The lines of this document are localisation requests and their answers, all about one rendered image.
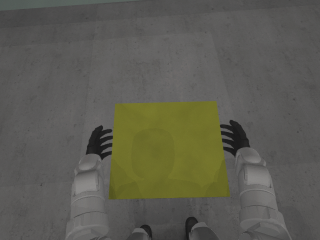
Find robot right hand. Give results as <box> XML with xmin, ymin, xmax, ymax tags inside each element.
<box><xmin>220</xmin><ymin>120</ymin><xmax>250</xmax><ymax>157</ymax></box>

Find left robot forearm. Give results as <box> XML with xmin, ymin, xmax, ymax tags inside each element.
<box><xmin>65</xmin><ymin>153</ymin><xmax>110</xmax><ymax>240</ymax></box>

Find robot right foot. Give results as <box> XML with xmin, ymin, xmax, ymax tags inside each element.
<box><xmin>185</xmin><ymin>217</ymin><xmax>198</xmax><ymax>240</ymax></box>

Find carton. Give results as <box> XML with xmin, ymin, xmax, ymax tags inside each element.
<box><xmin>108</xmin><ymin>101</ymin><xmax>230</xmax><ymax>200</ymax></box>

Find robot left foot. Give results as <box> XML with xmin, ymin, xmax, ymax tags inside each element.
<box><xmin>140</xmin><ymin>225</ymin><xmax>152</xmax><ymax>240</ymax></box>

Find robot left hand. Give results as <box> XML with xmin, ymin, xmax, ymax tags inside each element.
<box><xmin>86</xmin><ymin>125</ymin><xmax>113</xmax><ymax>160</ymax></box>

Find robot foot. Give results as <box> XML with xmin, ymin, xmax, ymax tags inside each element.
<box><xmin>185</xmin><ymin>217</ymin><xmax>198</xmax><ymax>240</ymax></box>
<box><xmin>140</xmin><ymin>225</ymin><xmax>152</xmax><ymax>240</ymax></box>

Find right robot upper arm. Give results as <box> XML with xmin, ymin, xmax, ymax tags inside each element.
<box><xmin>238</xmin><ymin>230</ymin><xmax>283</xmax><ymax>240</ymax></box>

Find right robot forearm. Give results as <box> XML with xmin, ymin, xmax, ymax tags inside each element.
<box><xmin>235</xmin><ymin>147</ymin><xmax>292</xmax><ymax>240</ymax></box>

